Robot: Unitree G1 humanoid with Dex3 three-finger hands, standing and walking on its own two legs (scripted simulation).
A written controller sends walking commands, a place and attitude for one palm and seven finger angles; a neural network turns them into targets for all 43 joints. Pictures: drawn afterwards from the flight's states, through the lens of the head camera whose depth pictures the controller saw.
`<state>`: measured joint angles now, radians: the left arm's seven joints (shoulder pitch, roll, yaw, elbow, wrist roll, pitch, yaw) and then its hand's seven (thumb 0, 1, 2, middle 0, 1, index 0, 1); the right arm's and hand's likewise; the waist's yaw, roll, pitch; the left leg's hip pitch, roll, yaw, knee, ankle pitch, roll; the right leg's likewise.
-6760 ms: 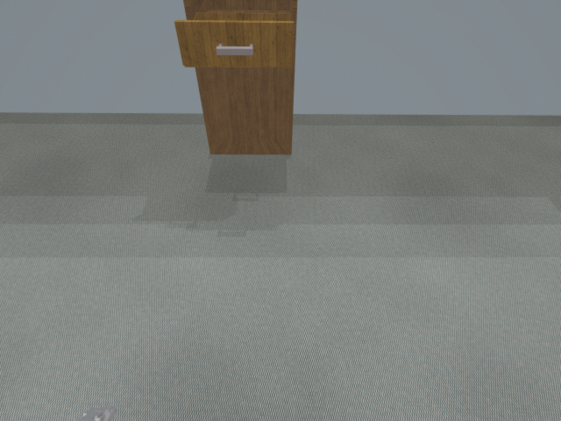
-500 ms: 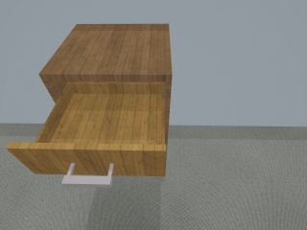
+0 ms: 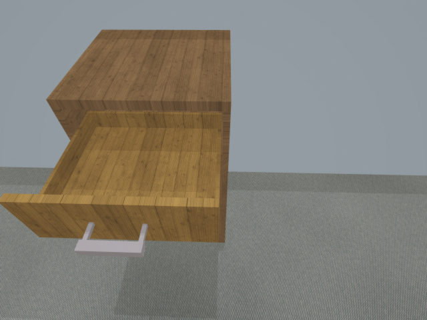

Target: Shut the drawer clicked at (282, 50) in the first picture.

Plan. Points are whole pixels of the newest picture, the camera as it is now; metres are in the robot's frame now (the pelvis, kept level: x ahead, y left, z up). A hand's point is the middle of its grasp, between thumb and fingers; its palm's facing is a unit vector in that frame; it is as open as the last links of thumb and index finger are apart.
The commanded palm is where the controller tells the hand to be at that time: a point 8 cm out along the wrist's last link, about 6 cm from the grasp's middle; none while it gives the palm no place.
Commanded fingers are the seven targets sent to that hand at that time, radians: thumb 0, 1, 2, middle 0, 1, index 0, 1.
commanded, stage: look again from close up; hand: left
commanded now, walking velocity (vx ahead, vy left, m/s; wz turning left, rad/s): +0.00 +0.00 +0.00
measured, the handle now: (114, 238) +0.28 +0.23 -0.04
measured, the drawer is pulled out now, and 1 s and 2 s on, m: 0.29 0.27 0.27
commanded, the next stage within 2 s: raise the hand and make a fist in 0.48 s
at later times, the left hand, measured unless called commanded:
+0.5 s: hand out of the picture -0.03 +0.14 -0.17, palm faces +0.03 -0.98 -0.19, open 7.4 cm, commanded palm none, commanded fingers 0.00 0.90 0.90 -0.20 -0.30 -0.20 -0.30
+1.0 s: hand out of the picture +0.10 +0.14 -0.04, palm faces +0.10 -0.99 +0.03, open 6.2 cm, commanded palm +0.08 +0.21 -0.03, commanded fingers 0.00 0.90 0.90 -0.64 -0.78 -0.64 -0.78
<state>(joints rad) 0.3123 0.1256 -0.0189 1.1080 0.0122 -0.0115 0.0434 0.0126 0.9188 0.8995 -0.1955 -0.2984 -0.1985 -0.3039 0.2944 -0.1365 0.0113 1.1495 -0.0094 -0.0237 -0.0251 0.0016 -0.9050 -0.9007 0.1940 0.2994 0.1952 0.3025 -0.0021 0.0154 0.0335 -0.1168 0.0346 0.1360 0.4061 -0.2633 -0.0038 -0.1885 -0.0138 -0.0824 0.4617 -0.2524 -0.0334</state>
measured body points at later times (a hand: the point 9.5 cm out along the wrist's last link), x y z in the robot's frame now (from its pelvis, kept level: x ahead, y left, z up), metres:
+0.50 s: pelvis -0.01 -0.01 +0.00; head +0.01 -0.03 +0.45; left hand -0.03 +0.20 -0.16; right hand -0.04 -0.21 -0.17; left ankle -0.03 +0.12 -0.74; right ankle +0.00 -0.09 -0.74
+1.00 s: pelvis -0.03 +0.00 -0.06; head -0.01 +0.01 +0.39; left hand +0.09 +0.19 -0.03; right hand +0.22 -0.24 -0.07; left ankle -0.03 +0.12 -0.74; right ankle +0.00 -0.09 -0.74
